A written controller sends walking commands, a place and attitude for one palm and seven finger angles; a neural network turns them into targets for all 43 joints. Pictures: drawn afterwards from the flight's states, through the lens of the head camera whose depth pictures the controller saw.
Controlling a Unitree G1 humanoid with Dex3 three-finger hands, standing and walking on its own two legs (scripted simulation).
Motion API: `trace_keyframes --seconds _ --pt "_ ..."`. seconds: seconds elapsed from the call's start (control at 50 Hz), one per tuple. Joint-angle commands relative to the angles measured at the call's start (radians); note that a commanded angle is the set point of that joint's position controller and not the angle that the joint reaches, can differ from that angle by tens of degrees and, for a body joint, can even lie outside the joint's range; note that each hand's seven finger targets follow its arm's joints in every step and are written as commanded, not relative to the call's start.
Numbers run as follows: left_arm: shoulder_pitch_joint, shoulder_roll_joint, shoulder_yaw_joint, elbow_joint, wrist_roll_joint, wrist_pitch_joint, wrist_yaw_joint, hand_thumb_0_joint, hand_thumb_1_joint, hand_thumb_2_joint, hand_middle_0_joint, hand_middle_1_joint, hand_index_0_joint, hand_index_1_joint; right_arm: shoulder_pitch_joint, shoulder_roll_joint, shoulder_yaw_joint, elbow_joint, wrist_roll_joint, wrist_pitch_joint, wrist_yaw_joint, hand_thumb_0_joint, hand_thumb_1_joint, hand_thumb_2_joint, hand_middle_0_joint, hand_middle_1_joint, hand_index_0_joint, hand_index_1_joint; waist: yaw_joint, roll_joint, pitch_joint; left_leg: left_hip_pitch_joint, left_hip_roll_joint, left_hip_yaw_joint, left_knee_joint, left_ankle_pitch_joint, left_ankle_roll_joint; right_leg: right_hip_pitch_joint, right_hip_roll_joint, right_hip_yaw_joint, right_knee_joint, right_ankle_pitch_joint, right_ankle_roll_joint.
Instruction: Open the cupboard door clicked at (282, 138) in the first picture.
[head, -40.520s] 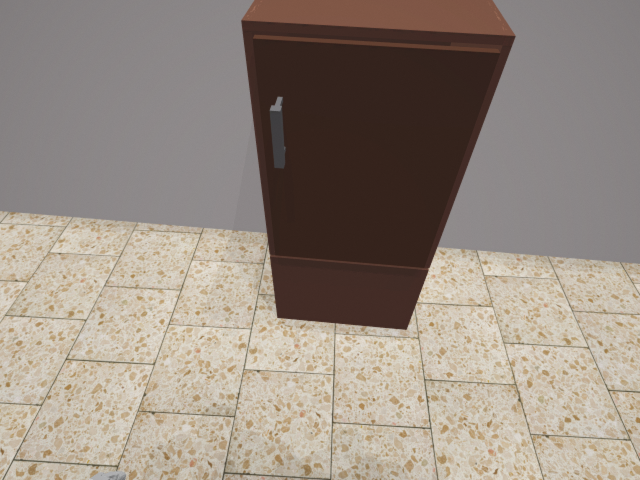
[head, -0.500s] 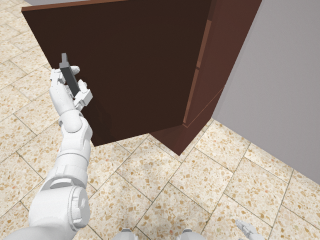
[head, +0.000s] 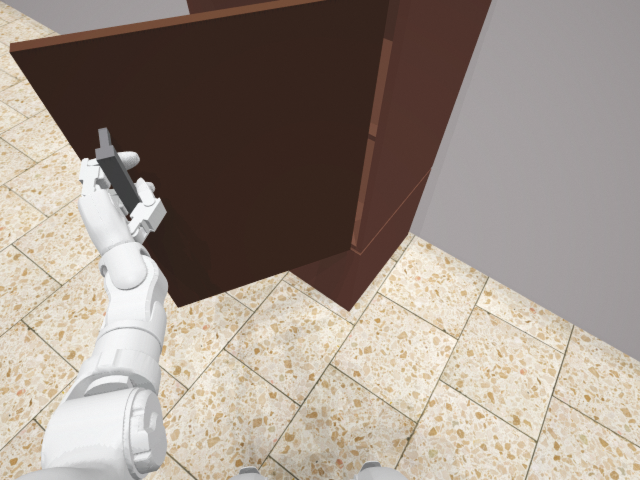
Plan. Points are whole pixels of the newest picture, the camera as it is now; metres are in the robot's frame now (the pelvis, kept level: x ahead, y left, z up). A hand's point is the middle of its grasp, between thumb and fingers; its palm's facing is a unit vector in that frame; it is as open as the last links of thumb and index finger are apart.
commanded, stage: pull the door open along its arc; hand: left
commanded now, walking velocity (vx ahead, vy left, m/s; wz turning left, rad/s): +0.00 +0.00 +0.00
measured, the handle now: (124, 179) +0.49 +0.24 +0.08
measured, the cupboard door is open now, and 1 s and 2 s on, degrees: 59 83 85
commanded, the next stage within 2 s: open thumb and fingers to let go in 0.40 s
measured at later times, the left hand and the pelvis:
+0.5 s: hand (224, 292) +0.32 +0.10 +0.08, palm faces +0.39 -0.92 +0.03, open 5.8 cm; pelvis +0.03 +0.01 +0.01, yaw +2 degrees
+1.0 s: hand (220, 288) +0.32 +0.10 +0.08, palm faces +0.43 -0.90 +0.00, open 12.3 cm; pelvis +0.01 -0.02 +0.01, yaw +3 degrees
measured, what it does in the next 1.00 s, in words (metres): stands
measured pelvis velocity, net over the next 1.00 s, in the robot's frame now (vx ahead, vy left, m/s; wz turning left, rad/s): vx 0.01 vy -0.02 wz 0.05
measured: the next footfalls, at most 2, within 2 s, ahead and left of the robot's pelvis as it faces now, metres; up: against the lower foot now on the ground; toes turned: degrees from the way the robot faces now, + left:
none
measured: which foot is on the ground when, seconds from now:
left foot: down 0.00-1.00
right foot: down 0.00-1.00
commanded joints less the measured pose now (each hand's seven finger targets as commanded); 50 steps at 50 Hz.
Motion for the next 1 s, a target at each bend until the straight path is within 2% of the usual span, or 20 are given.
trace_keyframes --seconds 0.0,0.14,0.16,0.24,0.26,0.34,0.36,0.38,0.46,0.48,0.5,0.56,0.62,0.66,0.74,0.78,0.8,0.88,0.92,0.98 --pt "-0.172 0.103 -0.044 -0.343 -0.007 -0.067 -0.001 0.0 0.9 0.9 -0.4 -1.35 -0.4 -1.35 -0.005 -0.116 -0.04 -0.133 0.005 -0.037 0.004 0.0 -0.9 -0.9 0.2 0.3 0.2 0.3 0.069 0.008 -0.363 0.204 -0.045 0.013 -0.11 0.258 0.024 0.273 0.01 0.012 -0.113 0.327 0.008" --pt "0.208 -0.051 -0.163 -0.652 -0.034 0.01 0.03 0.0 0.9 0.9 -0.4 -1.35 -0.4 -1.35 -0.102 -0.091 -0.034 -0.212 0.015 -0.041 0.018 0.0 -0.9 -0.9 0.2 0.3 0.2 0.3 0.119 -0.054 -0.293 0.249 -0.037 0.019 -0.147 0.336 0.019 0.342 0.005 -0.01 -0.12 0.393 0.003" --pt "0.253 -0.043 -0.164 -0.69 -0.028 0.02 0.037 0.0 0.9 0.9 -0.4 -1.35 -0.4 -1.35 -0.118 -0.09 -0.032 -0.222 0.017 -0.039 0.017 0.0 -0.9 -0.9 0.2 0.3 0.2 0.3 0.126 -0.07 -0.276 0.252 -0.036 0.018 -0.152 0.339 0.019 0.355 0.002 -0.008 -0.123 0.392 0.001" --pt "0.455 -0.134 -0.256 -0.9 -0.008 0.067 0.073 0.0 0.9 0.9 -0.4 -1.35 -0.4 -1.35 -0.196 -0.059 -0.019 -0.272 0.015 -0.034 0.021 0.0 -0.9 -0.9 0.2 0.3 0.2 0.3 0.151 -0.05 -0.233 0.282 -0.037 0.018 -0.169 0.355 0.012 0.378 -0.008 -0.015 -0.12 0.397 -0.003" --pt "0.519 -0.14 -0.267 -0.924 -0.001 0.082 0.085 0.0 0.9 0.9 -0.4 -1.35 -0.4 -1.35 -0.204 -0.057 -0.015 -0.281 0.011 -0.031 0.019 0.0 -0.9 -0.9 0.2 0.3 0.2 0.3 0.153 -0.099 -0.224 0.281 -0.035 0.011 -0.173 0.35 0.014 0.393 -0.009 -0.017 -0.126 0.393 -0.002" --pt "0.565 -0.251 -0.399 -1.07 0.049 0.148 0.152 0.0 0.9 0.9 -0.4 -1.35 -0.4 -1.35 -0.253 -0.03 -0.002 -0.311 -0.002 -0.017 0.013 0.0 -0.9 -0.9 0.2 0.3 0.2 0.3 0.135 -0.058 -0.184 0.304 -0.038 0.007 -0.157 0.348 0.01 0.361 -0.017 -0.021 -0.116 0.394 -0.003" --pt "0.558 -0.256 -0.421 -1.071 0.071 0.166 0.175 0.0 0.9 0.9 -0.4 -1.35 -0.4 -1.35 -0.251 -0.03 0.002 -0.312 -0.005 -0.013 0.01 0.0 -0.9 -0.9 0.2 0.3 0.2 0.3 0.121 -0.1 -0.151 0.292 -0.036 -0.004 -0.154 0.328 0.01 0.349 -0.018 -0.022 -0.122 0.373 -0.002" --pt "0.545 -0.289 -0.457 -1.097 0.089 0.179 0.196 0.0 0.9 0.9 -0.4 -1.35 -0.4 -1.35 -0.268 -0.024 0.002 -0.317 -0.012 -0.01 0.008 0.0 -0.9 -0.9 0.2 0.3 0.2 0.3 0.12 -0.077 -0.163 0.299 -0.038 -0.004 -0.145 0.324 0.01 0.335 -0.021 -0.021 -0.113 0.369 -0.002" --pt "0.502 -0.403 -0.603 -1.106 0.17 0.229 0.253 0.0 0.9 0.9 -0.4 -1.35 -0.4 -1.35 -0.28 -0.009 0.006 -0.313 -0.024 -0.001 0.007 0.0 -0.9 -0.9 0.2 0.3 0.2 0.3 0.088 -0.073 -0.172 0.299 -0.037 -0.021 -0.102 0.313 0.008 0.276 -0.022 -0.028 -0.088 0.338 -0.007" --pt "0.403 -0.375 -0.589 -1.084 0.18 0.235 0.264 0.0 0.9 0.9 -0.4 -1.35 -0.4 -1.35 -0.29 -0.012 0.008 -0.295 -0.025 0.004 0.002 0.0 -0.9 -0.9 0.2 0.3 0.2 0.3 0.074 -0.056 -0.164 0.295 -0.038 -0.026 -0.092 0.292 0.007 0.242 -0.026 -0.025 -0.084 0.319 -0.006" --pt "0.387 -0.368 -0.575 -1.08 0.175 0.24 0.267 0.0 0.83 0.87 -0.395 -1.342 -0.395 -1.342 -0.295 -0.01 0.007 -0.293 -0.025 0.01 -0.004 0.0 -0.9 -0.9 0.2 0.3 0.2 0.3 0.086 -0.041 -0.187 0.294 -0.044 -0.026 -0.088 0.28 0.006 0.248 -0.025 -0.022 -0.082 0.308 -0.008" --pt "0.383 -0.356 -0.555 -1.037 0.143 0.251 0.244 0.0 0.62 0.78 -0.38 -1.32 -0.38 -1.32 -0.295 -0.006 0.011 -0.282 -0.022 0.024 -0.021 0.0 -0.9 -0.9 0.2 0.3 0.2 0.3 0.087 -0.092 -0.207 0.289 -0.05 -0.025 -0.089 0.282 0.008 0.286 -0.029 -0.012 -0.099 0.338 -0.004" --pt "0.354 -0.354 -0.558 -1.027 0.132 0.245 0.21 0.0 0.41 0.69 -0.365 -1.298 -0.365 -1.298 -0.297 -0.007 0.011 -0.281 -0.021 0.023 -0.029 0.0 -0.9 -0.9 0.2 0.3 0.2 0.3 0.086 -0.088 -0.214 0.29 -0.052 -0.023 -0.087 0.281 0.011 0.293 -0.036 -0.004 -0.102 0.358 0.001" --pt "0.398 -0.34 -0.535 -1.012 0.117 0.239 0.19 0.0 0.27 0.63 -0.355 -1.283 -0.355 -1.283 -0.289 -0.009 0.01 -0.283 -0.021 0.02 -0.03 0.0 -0.9 -0.9 0.2 0.3 0.2 0.3 0.104 -0.096 -0.234 0.288 -0.053 -0.023 -0.093 0.292 0.011 0.323 -0.036 0.0 -0.105 0.38 0.0" --pt "0.411 -0.317 -0.505 -1.019 0.085 0.218 0.161 0.0 -0.01 0.51 -0.335 -1.253 -0.335 -1.253 -0.289 -0.011 0.013 -0.288 -0.017 0.01 -0.033 0.0 -0.9 -0.9 0.2 0.3 0.2 0.3 0.111 -0.117 -0.22 0.271 -0.058 -0.019 -0.1 0.262 0.011 0.349 -0.05 0.021 -0.126 0.403 0.014" --pt "0.434 -0.299 -0.485 -0.992 0.077 0.213 0.156 0.0 -0.15 0.45 -0.325 -1.237 -0.325 -1.237 -0.297 -0.013 0.015 -0.285 -0.014 0.007 -0.035 0.0 -0.9 -0.9 0.2 0.3 0.2 0.3 0.113 -0.132 -0.19 0.254 -0.059 -0.017 -0.111 0.229 0.012 0.347 -0.054 0.029 -0.145 0.367 0.017" --pt "0.376 -0.301 -0.492 -1.002 0.076 0.204 0.156 0.0 -0.22 0.42 -0.32 -1.23 -0.32 -1.23 -0.298 -0.015 0.015 -0.279 -0.013 0.002 -0.036 0.0 -0.9 -0.9 0.2 0.3 0.2 0.3 0.101 -0.119 -0.182 0.256 -0.06 -0.015 -0.11 0.212 0.014 0.327 -0.054 0.029 -0.151 0.326 0.015" --pt "0.379 -0.274 -0.454 -0.97 0.066 0.177 0.159 0.0 -0.5 0.3 -0.3 -1.2 -0.3 -1.2 -0.296 -0.02 0.01 -0.266 -0.015 -0.015 -0.037 0.0 -0.9 -0.9 0.2 0.3 0.2 0.3 0.109 -0.135 -0.183 0.239 -0.064 -0.013 -0.113 0.172 0.015 0.33 -0.062 0.051 -0.173 0.272 0.021" --pt "0.329 -0.269 -0.453 -0.954 0.061 0.159 0.158 0.0 -0.5 0.3 -0.3 -1.2 -0.3 -1.2 -0.301 -0.021 0.009 -0.256 -0.012 -0.023 -0.039 0.0 -0.9 -0.9 0.2 0.3 0.2 0.3 0.101 -0.14 -0.166 0.23 -0.066 -0.013 -0.112 0.136 0.017 0.311 -0.067 0.066 -0.193 0.211 0.025" --pt "0.326 -0.255 -0.433 -0.939 0.062 0.137 0.161 0.0 -0.5 0.3 -0.275 -1.05 -0.275 -1.05 -0.302 -0.022 0.003 -0.25 -0.011 -0.032 -0.038 0.0 -0.9 -0.9 0.2 0.3 0.2 0.3 0.114 -0.108 -0.188 0.236 -0.068 -0.008 -0.114 0.133 0.018 0.313 -0.066 0.072 -0.197 0.176 0.019"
